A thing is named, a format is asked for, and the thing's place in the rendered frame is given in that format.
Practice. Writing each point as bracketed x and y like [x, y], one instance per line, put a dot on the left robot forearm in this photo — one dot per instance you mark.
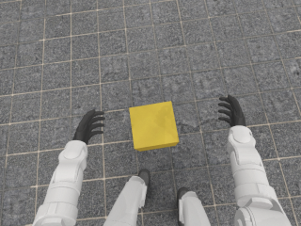
[60, 204]

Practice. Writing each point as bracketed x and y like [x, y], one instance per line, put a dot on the carton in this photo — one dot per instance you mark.
[153, 126]

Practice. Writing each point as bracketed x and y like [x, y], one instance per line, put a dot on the right robot hand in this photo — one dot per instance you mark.
[236, 114]

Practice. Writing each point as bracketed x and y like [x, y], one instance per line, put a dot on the left robot thigh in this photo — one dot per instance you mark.
[125, 210]

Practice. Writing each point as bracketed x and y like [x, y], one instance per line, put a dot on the left robot foot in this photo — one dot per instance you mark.
[145, 175]

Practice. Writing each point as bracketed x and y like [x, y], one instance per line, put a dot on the left robot hand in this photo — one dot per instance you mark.
[84, 130]

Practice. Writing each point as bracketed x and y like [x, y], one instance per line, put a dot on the right robot forearm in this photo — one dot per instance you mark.
[251, 184]

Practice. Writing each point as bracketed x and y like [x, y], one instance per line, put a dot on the right robot upper arm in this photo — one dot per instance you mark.
[253, 216]

